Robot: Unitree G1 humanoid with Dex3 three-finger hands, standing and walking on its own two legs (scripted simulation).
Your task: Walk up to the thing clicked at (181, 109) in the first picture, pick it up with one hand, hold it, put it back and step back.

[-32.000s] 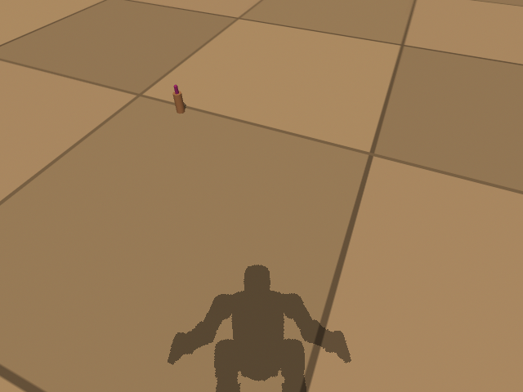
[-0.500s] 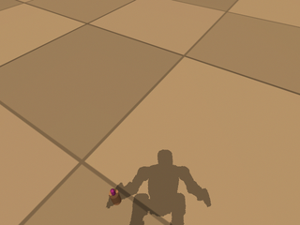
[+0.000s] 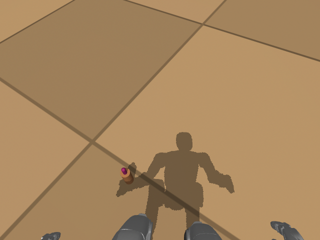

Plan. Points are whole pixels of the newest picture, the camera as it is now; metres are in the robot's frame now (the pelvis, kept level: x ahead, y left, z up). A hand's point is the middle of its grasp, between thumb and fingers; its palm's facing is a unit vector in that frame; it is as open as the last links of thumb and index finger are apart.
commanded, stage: step back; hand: left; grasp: from the side
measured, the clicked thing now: (126, 174) +0.47 +0.24 -0.66
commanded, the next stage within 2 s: none
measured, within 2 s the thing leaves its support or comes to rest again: neither
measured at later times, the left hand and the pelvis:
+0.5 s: hand out of the picture +0.02 +0.32 -0.15, palm faces +0.01 -0.93 -0.37, open 7.4 cm; pelvis -0.08 +0.05 +0.01, yaw +1 degrees
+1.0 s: hand out of the picture -0.05 +0.33 -0.14, palm faces +0.00 -0.92 -0.39, open 7.4 cm; pelvis -0.20 +0.07 -0.01, yaw +0 degrees
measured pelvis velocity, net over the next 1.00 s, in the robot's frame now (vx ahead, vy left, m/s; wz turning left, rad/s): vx -0.20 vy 0.07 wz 0.00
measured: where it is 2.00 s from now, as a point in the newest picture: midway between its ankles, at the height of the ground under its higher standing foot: outside the picture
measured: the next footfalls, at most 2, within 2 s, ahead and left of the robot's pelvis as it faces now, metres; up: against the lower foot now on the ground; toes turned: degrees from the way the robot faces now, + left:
left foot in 0.22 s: -0.05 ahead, +0.14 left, +0.00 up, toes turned +1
right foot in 0.60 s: -0.07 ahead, -0.06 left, +0.00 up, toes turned +2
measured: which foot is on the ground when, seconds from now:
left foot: up 0.00-0.20, down 0.22-0.64, up 0.66-0.94, down 0.96-1.00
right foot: down 0.00-0.24, up 0.26-0.58, down 0.60-0.98, up 1.00-1.00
